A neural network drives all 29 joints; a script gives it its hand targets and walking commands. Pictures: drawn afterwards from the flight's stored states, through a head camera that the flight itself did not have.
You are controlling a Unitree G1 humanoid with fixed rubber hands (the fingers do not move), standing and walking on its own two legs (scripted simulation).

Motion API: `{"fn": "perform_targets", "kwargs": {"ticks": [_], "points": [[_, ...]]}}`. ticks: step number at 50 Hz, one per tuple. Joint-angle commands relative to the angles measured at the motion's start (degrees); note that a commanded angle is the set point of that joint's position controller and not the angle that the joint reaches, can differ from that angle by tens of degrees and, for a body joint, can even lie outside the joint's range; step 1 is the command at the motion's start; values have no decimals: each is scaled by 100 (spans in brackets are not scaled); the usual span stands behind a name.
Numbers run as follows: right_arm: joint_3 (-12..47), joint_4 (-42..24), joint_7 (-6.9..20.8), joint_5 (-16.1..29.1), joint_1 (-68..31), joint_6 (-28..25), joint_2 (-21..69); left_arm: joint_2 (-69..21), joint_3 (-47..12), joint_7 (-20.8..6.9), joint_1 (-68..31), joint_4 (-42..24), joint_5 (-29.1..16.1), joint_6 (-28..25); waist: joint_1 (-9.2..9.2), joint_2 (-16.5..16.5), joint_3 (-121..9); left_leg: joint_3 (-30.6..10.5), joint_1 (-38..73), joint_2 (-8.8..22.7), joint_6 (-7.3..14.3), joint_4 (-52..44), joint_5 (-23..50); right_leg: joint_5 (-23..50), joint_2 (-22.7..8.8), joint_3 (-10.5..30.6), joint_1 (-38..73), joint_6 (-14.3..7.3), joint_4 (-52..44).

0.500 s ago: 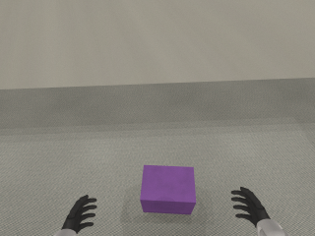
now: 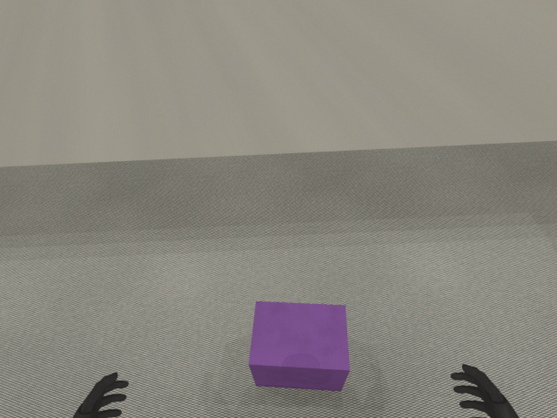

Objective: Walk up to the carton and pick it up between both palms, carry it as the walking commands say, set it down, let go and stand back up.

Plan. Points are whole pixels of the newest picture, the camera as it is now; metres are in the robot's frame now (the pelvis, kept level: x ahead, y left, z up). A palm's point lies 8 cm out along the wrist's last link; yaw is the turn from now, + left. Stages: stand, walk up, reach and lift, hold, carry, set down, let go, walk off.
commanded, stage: stand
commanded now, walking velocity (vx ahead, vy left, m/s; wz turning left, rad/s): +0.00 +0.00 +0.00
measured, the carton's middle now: (299, 346) +0.43 -0.03 -0.65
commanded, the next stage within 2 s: none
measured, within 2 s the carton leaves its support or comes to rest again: neither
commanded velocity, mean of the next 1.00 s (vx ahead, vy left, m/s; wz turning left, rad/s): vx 0.00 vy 0.00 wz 0.00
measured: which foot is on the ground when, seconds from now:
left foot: down 0.00-1.00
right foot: down 0.00-1.00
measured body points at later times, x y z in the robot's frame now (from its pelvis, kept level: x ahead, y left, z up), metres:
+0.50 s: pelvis +0.00 +0.00 +0.01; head -0.01 -0.01 +0.46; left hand +0.11 +0.30 -0.10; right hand +0.12 -0.30 -0.11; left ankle -0.05 +0.12 -0.74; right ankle -0.01 -0.10 -0.74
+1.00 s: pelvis -0.02 +0.00 +0.01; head -0.03 -0.01 +0.46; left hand +0.08 +0.31 -0.10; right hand +0.09 -0.31 -0.11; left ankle -0.05 +0.12 -0.74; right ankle -0.01 -0.10 -0.74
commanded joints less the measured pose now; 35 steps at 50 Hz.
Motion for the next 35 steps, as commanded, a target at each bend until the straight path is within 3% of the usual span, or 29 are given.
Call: {"fn": "perform_targets", "kwargs": {"ticks": [1, 14, 35], "points": [[-140, -221, -48, -2, -153, -128, -750, 796, 151, 47, -163, -201, -13, -98, -3, -224, -457, -364, -87, 480, -87, -260, 1965, 1924, -615, 555, 464, 88, -271], [-57, 337, -112, 33, -180, -186, -908, 936, 65, 80, -320, 401, -62, -135, -2, -136, -327, -462, 5, 554, -68, -489, 2124, 2043, -685, 614, 639, 60, -449], [26, 1062, -86, 54, -340, -248, -1064, 1109, -29, 62, -545, 1205, -91, -179, 38, -163, -47, -618, -30, 640, 24, -986, 1358, 1267, -788, 730, 655, 28, -925]]}}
